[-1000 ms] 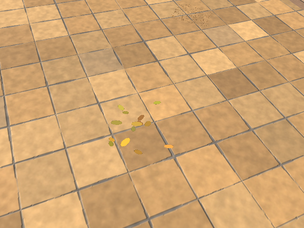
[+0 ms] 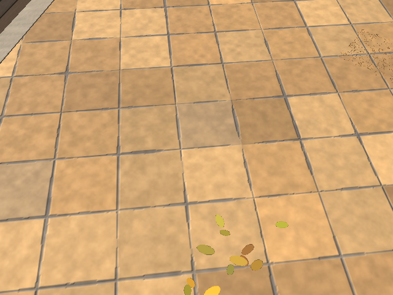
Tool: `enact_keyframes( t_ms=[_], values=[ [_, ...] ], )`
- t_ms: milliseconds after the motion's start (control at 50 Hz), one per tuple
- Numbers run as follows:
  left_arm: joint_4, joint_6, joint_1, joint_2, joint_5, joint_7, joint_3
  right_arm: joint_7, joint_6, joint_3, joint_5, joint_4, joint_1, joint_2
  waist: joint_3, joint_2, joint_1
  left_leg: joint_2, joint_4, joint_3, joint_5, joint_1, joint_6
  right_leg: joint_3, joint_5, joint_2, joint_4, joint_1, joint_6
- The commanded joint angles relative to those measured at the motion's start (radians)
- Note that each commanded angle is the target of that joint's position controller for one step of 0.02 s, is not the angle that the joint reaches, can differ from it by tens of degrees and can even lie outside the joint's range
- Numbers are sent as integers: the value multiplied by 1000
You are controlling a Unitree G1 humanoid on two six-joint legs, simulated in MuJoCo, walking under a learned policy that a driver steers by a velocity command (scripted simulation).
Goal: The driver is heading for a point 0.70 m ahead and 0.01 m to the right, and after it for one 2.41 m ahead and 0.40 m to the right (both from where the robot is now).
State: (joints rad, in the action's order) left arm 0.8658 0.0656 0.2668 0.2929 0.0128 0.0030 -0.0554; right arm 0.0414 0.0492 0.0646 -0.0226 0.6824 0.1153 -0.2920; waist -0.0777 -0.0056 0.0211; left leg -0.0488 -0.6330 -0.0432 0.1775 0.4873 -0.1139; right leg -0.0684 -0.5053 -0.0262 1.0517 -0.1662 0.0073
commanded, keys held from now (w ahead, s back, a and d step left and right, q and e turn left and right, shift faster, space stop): w+q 0.10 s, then w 0.68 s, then w+e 0.22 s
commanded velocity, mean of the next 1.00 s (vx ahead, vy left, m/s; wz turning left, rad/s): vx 0.50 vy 0.00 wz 0.14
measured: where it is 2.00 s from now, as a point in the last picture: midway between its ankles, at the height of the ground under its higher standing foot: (213, 128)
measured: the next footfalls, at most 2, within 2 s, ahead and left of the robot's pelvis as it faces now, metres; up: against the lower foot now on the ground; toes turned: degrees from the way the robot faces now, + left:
right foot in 0.44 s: +0.45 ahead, -0.11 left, +0.00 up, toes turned +9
left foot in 0.94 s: +0.70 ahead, +0.17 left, +0.00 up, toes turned +7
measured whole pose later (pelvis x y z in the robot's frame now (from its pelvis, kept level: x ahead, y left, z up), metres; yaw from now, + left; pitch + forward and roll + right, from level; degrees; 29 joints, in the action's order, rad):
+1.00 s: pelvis +0.58 +0.05 +0.01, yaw +5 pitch +3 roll +0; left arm 0.90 0.05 0.40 0.30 0.03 0.00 -0.05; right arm 0.02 0.10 0.04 0.01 0.64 0.05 -0.25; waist -0.03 0.02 0.07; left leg 0.01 -0.56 -0.03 0.14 0.47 -0.03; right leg 0.07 -0.49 0.01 0.87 -0.19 -0.02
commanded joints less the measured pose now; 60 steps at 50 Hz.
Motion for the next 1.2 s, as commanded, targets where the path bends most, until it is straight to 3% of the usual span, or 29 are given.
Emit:
enact_keyframes(
  t_ms=[20,40,60,140,220,320,380,420,440,460,480,500,540,580,620,680,740,800,860,900,920,940,960,980,1000,1040,1060,1100,1200],
  values=[
    [-155,86,-111,128,26,-15,-12,-11,21,54,8,-19,226,-167,223,-10,-106,311,340,609,26,-682,-225,165,94,-34,245,-625,-41],
    [-144,85,-110,130,0,-8,-17,-13,22,45,8,-33,161,-138,162,21,-64,273,351,515,-94,-545,-204,160,136,-63,155,-564,-31],
    [-140,74,-89,138,-11,-7,-23,-18,23,36,21,-51,125,-116,145,-3,-30,247,371,462,-182,-455,-197,167,168,-83,114,-491,-22],
    [-149,33,-87,90,-28,-6,-15,-37,26,40,14,-51,130,-138,102,-17,-4,202,423,329,-336,-298,-194,121,274,-84,-66,-442,48],
    [-178,38,-227,47,-24,-15,6,-53,21,38,12,-19,189,-142,75,-53,-71,129,421,212,-257,-246,-117,90,587,-46,-383,-364,60],
    [-219,54,-338,78,-8,-34,1,-49,18,38,6,32,273,-150,36,-70,-117,208,372,289,-170,-390,-102,105,610,-23,-530,-403,13],
    [-220,62,-309,101,-9,-43,-9,-56,4,42,9,49,279,-157,37,-96,-88,258,306,330,-297,-502,-83,100,479,-11,-563,-400,-35],
    [-174,67,-142,143,-12,-37,-34,-57,-5,37,12,42,244,-149,136,-96,7,200,122,280,-576,-498,-46,53,474,30,-603,-163,-87],
    [-147,68,19,187,-23,-32,-48,-58,-6,20,23,22,232,-116,279,-55,79,148,-106,237,-490,-369,-12,158,518,-79,-553,111,-149],
    [-121,59,149,269,-31,-30,-73,-54,8,-2,11,15,364,-46,438,183,63,-9,-489,152,-84,4,76,568,352,-299,-581,506,-310],
    [-96,53,177,200,-2,-39,-56,-51,21,-5,4,19,359,-68,446,267,76,-43,-625,210,396,190,85,828,137,-359,-735,561,-336],
    [-105,48,112,145,9,-36,-39,-47,26,14,-14,3,260,-140,277,165,84,22,-689,220,342,284,79,725,17,-336,-761,442,-287],
    [-124,35,-8,103,-12,-31,-20,-45,33,13,6,-29,136,-132,96,50,40,109,-592,147,196,263,77,511,159,-258,-814,164,-246],
    [-125,40,-44,79,-25,-31,-10,-44,26,15,14,-17,169,-103,77,86,-10,153,-504,140,128,163,86,406,314,-202,-858,43,-234],
    [-110,47,-35,94,-14,-29,-14,-45,18,7,15,-13,183,-70,79,96,-24,166,-440,117,105,147,105,330,432,-188,-889,6,-250],
    [-89,45,-11,132,-7,-20,-24,-47,21,-5,23,-43,94,-50,60,69,-5,175,-260,96,-37,177,130,238,557,-171,-915,9,-249],
    [-69,35,30,146,3,-14,-26,-36,33,-15,18,-64,-10,-25,47,63,34,146,-51,64,-210,120,131,158,581,-132,-916,13,-213],
    [-35,22,106,155,12,-12,-28,-23,41,-16,9,-92,-106,-27,26,60,73,119,52,57,-268,98,127,173,559,-159,-896,64,-208],
    [-14,1,132,165,16,-5,-32,-8,54,-7,7,-117,-142,-51,16,70,55,100,127,80,-189,95,103,227,589,-202,-827,154,-190],
    [-14,-9,112,186,16,2,-40,-8,61,8,9,-101,-73,-84,53,88,2,77,160,68,-124,-25,80,246,699,-208,-743,168,-169],
    [-18,-11,96,177,13,3,-36,-14,63,27,13,-69,42,-118,123,78,-63,60,192,47,-130,-201,55,218,803,-166,-619,136,-145],
    [-36,-8,86,133,-1,1,-19,-25,62,48,27,-38,200,-170,256,53,-137,143,138,110,-157,-477,9,184,718,-111,-399,3,-111],
    [-66,7,171,26,-13,-1,13,-36,53,71,49,-26,324,-266,429,-160,-135,406,131,461,-110,-872,-108,102,321,29,-23,-351,-40],
    [-59,22,207,43,12,-6,15,-32,44,60,38,-12,348,-219,525,-294,-133,495,269,753,63,-920,-185,182,-87,62,166,-515,-26],
    [-66,24,131,141,36,-7,-15,-34,41,38,28,-15,289,-148,351,-180,-139,453,302,633,155,-793,-138,205,-34,2,241,-598,-28],
    [-90,14,31,129,24,-3,-20,-33,43,17,26,-11,167,-85,159,-93,-88,371,371,396,79,-524,-88,164,118,-71,183,-573,-25],
    [-87,1,35,117,16,-2,-27,-30,51,10,30,-8,122,-59,114,-107,-55,337,411,313,19,-430,-74,171,166,-97,137,-526,-21],
    [-82,-26,67,68,19,-3,-22,-29,65,16,35,6,77,-59,82,-110,-15,320,473,207,-68,-327,-76,163,218,-111,114,-457,-8],
    [-130,-40,-23,42,8,-12,-20,-43,72,35,39,50,86,-100,41,-53,-13,304,511,13,-217,-343,-76,164,437,-114,-91,-515,9]
  ],
)
Velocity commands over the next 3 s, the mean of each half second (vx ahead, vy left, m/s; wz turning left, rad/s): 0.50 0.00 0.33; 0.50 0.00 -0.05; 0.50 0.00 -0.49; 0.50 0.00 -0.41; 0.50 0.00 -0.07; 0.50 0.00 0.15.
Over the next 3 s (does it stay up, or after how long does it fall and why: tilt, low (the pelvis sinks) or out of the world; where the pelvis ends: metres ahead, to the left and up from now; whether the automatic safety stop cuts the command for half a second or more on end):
stays up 1.64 -0.25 0.01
